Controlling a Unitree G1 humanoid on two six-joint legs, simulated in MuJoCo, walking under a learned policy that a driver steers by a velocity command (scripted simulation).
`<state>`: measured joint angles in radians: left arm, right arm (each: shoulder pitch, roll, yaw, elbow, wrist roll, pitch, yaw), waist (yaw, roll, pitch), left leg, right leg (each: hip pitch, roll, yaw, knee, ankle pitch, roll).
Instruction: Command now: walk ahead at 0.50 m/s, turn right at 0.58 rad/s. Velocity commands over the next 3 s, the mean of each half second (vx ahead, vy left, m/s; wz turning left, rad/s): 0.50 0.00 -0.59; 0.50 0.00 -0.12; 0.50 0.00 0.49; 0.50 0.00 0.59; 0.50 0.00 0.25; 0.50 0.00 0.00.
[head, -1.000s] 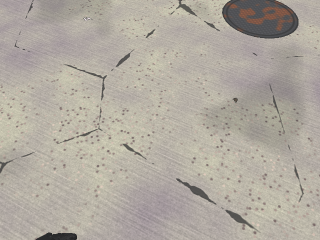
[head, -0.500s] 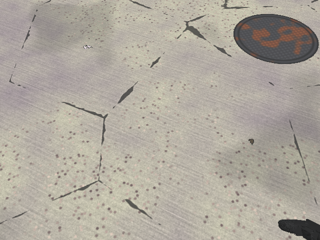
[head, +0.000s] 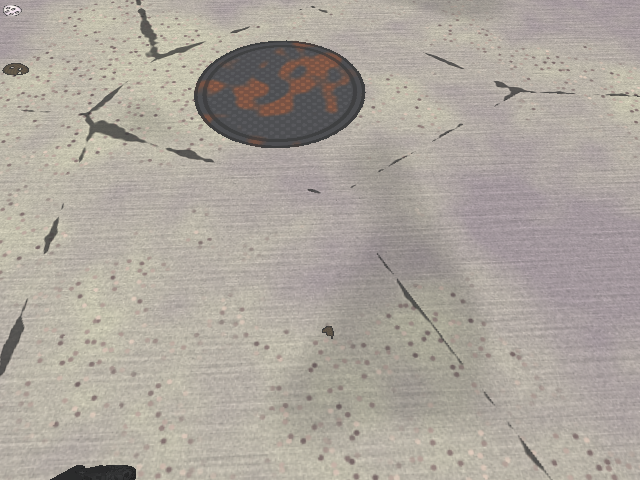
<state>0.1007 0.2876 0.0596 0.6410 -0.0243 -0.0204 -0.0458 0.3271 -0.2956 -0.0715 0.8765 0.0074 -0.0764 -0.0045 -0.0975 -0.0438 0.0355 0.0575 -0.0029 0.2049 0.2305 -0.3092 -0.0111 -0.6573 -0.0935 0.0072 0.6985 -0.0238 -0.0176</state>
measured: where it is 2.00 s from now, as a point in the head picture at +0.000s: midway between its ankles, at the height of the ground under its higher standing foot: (347, 237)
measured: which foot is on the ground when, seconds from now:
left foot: down 0.00-0.10, up 0.12-0.56, down 0.58-1.00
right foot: up 0.00-0.08, down 0.10-0.58, up 0.60-1.00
